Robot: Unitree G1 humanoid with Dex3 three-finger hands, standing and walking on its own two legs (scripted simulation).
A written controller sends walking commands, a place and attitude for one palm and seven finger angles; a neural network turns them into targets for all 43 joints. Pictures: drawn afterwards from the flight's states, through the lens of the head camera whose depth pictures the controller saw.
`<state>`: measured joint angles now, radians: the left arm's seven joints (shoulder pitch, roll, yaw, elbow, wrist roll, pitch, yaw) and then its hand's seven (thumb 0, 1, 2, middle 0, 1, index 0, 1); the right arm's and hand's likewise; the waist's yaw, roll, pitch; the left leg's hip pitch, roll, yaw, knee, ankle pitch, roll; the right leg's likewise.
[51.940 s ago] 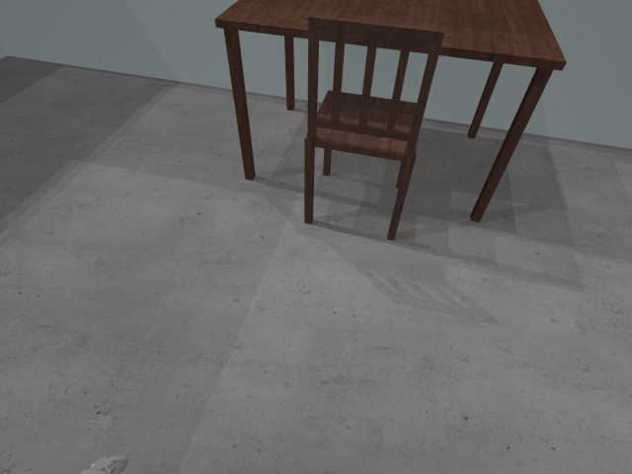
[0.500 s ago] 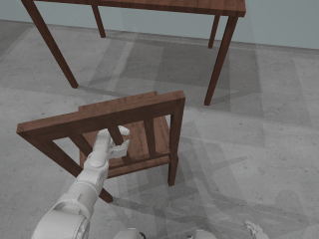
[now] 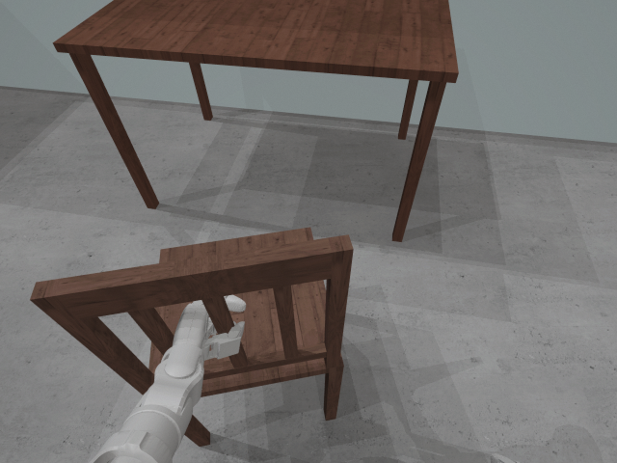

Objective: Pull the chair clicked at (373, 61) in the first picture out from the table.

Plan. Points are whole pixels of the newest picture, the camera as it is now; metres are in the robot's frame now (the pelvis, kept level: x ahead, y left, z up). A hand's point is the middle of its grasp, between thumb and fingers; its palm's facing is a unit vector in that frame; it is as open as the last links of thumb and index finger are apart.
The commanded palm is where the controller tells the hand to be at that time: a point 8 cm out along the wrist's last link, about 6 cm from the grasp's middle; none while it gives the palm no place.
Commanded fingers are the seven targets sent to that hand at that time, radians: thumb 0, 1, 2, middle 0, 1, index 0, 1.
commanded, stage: stop walking, hand still on the chair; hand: left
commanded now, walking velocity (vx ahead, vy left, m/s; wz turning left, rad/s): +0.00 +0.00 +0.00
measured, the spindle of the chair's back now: (227, 332) +0.33 +0.14 -0.10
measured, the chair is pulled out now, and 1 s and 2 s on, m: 0.59 0.59 0.59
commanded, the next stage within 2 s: open the thumb and straighten the fingers in 0.56 s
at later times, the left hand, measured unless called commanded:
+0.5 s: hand (232, 336) +0.31 +0.13 -0.06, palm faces -0.02 -0.98 -0.22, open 5.7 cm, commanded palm +0.29 +0.18 -0.04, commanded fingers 0.00 0.90 0.90 -0.50 -1.45 -0.50 -1.45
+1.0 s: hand (223, 332) +0.31 +0.14 -0.06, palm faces -0.02 -0.98 -0.20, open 10.8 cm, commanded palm +0.29 +0.19 -0.04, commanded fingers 0.00 -0.55 0.20 -0.30 -0.87 -0.30 -0.87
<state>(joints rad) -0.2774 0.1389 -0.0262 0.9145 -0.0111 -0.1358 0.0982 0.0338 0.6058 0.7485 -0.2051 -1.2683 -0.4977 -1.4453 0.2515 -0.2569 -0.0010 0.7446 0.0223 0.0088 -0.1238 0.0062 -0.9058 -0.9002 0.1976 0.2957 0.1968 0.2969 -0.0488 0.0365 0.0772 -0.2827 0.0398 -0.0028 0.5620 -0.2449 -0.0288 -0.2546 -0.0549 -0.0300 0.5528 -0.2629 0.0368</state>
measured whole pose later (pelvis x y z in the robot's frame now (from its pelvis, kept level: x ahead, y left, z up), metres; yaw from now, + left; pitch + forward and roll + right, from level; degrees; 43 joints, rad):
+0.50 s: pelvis +0.02 -0.01 +0.01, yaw -1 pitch -1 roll +0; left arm -0.17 0.15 -0.04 0.78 -0.01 -0.10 0.09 0.04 0.60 0.76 -0.20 -1.27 -0.50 -1.45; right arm 0.18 -0.22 0.02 0.70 0.01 0.01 -0.11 0.00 -0.90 -0.90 0.20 0.30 0.20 0.30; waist -0.02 0.03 0.07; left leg -0.23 0.06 0.01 0.48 -0.23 -0.04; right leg -0.21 -0.04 -0.02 0.48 -0.25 0.03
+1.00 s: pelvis +0.02 +0.00 -0.01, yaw -1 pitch +7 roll +0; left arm -0.06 0.18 0.04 0.55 -0.04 -0.03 0.02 0.02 -0.13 0.40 -0.39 -1.29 -0.46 -1.35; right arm 0.24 -0.27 -0.02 0.64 0.04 -0.05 -0.05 0.01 -0.90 -0.90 0.20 0.30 0.20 0.30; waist -0.06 0.04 -0.04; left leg -0.48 0.05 0.01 0.68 -0.32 -0.03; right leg -0.47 -0.05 -0.01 0.70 -0.34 0.03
